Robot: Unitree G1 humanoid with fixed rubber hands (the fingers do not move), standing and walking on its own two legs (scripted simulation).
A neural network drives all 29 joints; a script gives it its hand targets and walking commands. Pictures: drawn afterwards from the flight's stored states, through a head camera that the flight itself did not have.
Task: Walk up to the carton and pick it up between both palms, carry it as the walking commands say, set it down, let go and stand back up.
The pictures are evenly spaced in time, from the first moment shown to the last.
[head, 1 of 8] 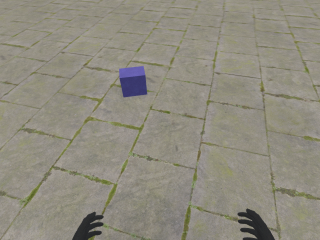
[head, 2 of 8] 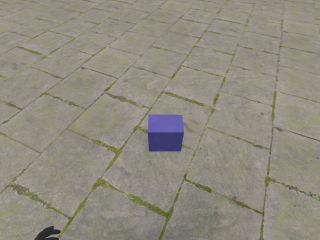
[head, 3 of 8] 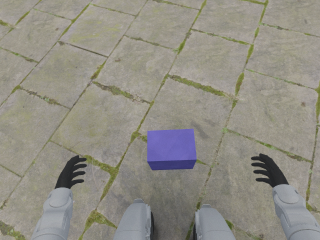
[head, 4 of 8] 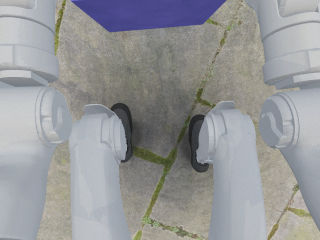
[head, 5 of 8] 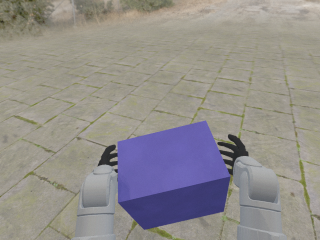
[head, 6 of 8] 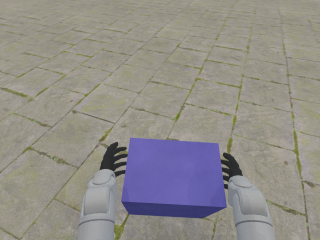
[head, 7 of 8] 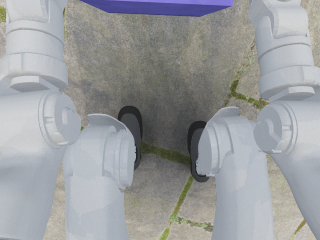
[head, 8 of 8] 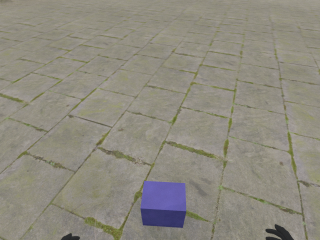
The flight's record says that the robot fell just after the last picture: no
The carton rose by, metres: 0.69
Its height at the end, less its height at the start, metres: +0.00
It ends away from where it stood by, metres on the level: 0.07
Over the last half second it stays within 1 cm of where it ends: yes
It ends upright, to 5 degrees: yes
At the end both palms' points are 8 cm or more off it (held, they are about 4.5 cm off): yes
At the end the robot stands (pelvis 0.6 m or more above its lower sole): yes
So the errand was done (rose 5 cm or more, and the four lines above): yes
